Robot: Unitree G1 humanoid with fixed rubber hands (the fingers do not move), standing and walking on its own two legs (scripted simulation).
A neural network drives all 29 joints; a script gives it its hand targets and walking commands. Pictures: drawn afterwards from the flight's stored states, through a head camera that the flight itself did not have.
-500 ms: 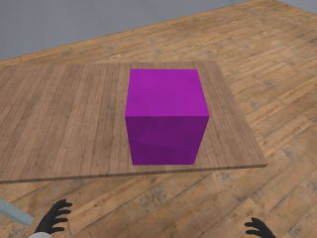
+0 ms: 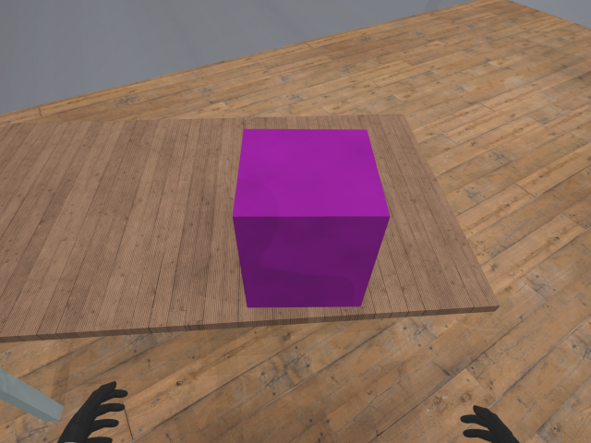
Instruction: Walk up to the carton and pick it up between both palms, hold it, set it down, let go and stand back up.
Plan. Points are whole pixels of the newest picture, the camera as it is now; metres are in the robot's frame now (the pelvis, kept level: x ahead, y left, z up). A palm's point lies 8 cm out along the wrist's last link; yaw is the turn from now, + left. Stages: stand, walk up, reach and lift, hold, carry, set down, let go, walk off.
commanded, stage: stand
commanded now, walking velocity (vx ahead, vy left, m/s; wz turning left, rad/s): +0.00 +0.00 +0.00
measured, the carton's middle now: (304, 221) +0.46 -0.02 -0.01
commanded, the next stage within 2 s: none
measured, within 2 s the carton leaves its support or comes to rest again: neither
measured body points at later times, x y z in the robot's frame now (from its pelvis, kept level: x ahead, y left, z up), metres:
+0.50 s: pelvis +0.00 +0.00 +0.00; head +0.00 +0.00 +0.45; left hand +0.14 +0.30 -0.09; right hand +0.11 -0.29 -0.10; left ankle -0.01 +0.14 -0.74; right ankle +0.02 -0.14 -0.74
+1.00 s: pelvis +0.00 +0.00 +0.00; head -0.01 +0.00 +0.45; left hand +0.13 +0.30 -0.10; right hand +0.09 -0.30 -0.11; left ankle -0.01 +0.14 -0.74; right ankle +0.02 -0.14 -0.74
